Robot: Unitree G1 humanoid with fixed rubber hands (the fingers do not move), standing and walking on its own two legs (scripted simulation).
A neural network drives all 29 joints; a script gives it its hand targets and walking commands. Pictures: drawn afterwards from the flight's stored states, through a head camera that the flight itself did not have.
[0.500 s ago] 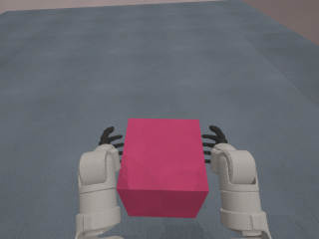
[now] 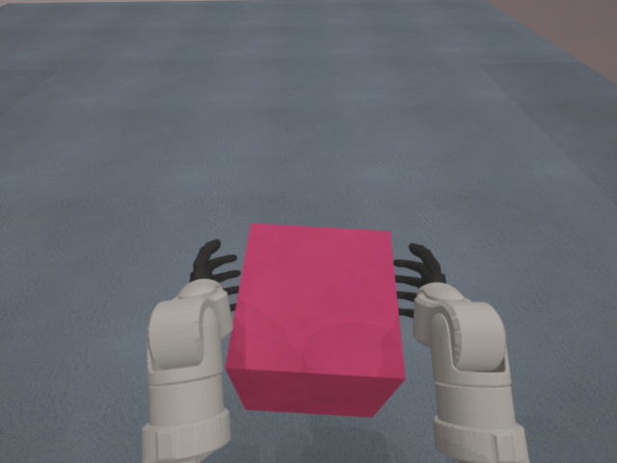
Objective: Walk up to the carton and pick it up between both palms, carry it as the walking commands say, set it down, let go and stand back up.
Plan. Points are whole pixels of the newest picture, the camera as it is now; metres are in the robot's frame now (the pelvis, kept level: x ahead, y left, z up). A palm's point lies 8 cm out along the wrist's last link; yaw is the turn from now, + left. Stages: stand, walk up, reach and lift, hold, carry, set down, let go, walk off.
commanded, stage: carry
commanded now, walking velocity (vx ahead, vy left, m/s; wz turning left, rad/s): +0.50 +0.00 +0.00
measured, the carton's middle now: (314, 324) +0.32 +0.00 +0.01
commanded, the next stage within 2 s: none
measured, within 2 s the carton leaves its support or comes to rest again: neither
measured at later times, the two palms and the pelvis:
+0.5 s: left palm (226, 160) +0.61 +0.15 +0.10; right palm (373, 159) +0.61 -0.12 +0.10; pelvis +0.33 +0.01 +0.00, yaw +2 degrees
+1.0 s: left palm (245, 85) +0.95 +0.15 +0.10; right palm (353, 86) +0.95 -0.13 +0.10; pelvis +0.67 +0.00 +0.00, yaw +1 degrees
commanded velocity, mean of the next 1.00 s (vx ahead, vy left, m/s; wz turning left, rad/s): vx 0.50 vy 0.00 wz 0.00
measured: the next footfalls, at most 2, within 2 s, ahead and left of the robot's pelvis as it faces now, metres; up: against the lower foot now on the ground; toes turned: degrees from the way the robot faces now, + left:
left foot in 0.08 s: +0.11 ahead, +0.11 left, +0.00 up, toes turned +3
right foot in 0.38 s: +0.37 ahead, -0.11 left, +0.00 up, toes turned +1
